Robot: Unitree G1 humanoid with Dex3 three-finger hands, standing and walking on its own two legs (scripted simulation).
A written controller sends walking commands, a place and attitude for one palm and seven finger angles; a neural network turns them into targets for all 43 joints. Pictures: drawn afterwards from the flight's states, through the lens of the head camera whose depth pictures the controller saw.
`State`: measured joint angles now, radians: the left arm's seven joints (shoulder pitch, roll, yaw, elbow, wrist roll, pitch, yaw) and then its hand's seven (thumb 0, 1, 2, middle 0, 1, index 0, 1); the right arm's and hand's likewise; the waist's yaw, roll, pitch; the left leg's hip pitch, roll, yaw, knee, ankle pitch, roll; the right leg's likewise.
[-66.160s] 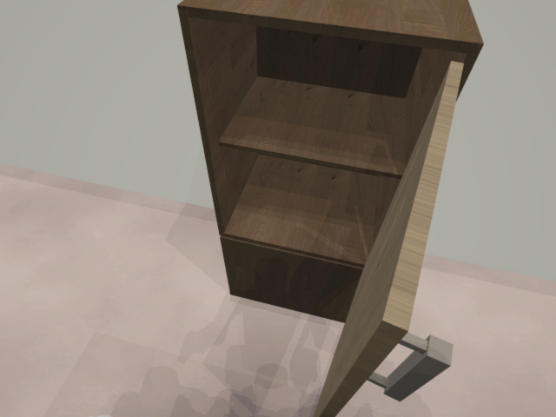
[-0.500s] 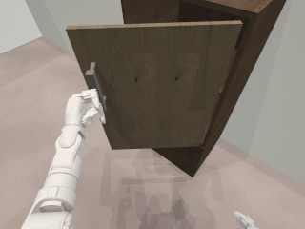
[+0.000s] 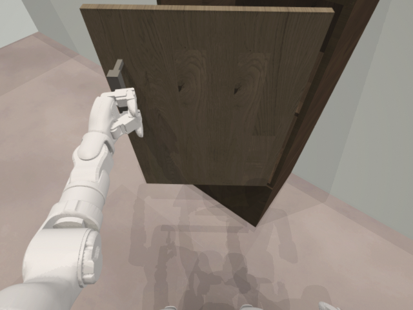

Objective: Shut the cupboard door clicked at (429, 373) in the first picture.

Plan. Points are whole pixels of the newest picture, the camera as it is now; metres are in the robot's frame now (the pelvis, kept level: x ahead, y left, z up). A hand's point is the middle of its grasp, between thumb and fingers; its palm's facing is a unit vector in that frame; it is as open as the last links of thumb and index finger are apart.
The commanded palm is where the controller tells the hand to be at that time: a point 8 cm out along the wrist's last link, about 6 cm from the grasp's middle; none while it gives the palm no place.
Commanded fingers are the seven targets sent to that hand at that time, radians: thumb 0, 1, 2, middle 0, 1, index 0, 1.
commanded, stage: push the door shut along its arc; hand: left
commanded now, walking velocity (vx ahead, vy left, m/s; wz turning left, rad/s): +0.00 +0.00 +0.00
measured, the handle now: (126, 97) +0.53 +0.17 +0.11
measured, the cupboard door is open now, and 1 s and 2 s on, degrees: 36 22 12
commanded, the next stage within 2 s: pull the fist back off the door in 1.38 s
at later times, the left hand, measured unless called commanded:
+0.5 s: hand (154, 98) +0.51 +0.11 +0.12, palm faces -0.21 -0.98 +0.01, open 3.1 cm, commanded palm +0.51 +0.16 +0.11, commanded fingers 0.00 0.90 0.90 -1.30 -1.50 -1.30 -1.50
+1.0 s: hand (174, 79) +0.57 +0.07 +0.12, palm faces -0.33 -0.94 +0.01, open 3.1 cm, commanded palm +0.58 +0.12 +0.11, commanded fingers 0.00 0.90 0.90 -1.30 -1.50 -1.30 -1.50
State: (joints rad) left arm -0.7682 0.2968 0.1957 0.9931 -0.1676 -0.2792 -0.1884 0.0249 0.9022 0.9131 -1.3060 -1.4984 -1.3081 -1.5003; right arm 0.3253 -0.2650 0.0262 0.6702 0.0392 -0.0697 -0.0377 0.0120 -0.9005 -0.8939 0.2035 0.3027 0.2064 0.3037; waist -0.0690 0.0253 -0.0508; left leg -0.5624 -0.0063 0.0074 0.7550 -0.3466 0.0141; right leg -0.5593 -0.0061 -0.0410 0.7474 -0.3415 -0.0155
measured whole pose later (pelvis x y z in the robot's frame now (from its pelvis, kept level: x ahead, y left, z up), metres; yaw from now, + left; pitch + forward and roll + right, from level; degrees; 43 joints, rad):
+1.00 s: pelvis +0.01 +0.01 -0.03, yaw -2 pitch +22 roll -2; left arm -1.30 0.55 0.27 1.37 -0.07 -0.21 -0.36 0.02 0.90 0.90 -1.30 -1.50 -1.30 -1.50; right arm 0.44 -0.29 0.04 0.67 -0.01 -0.05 -0.02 0.01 -0.90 -0.89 0.20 0.30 0.21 0.30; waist -0.26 0.05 -0.06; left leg -0.89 0.02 0.00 0.92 -0.41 0.02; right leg -0.87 0.02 -0.04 0.86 -0.37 -0.01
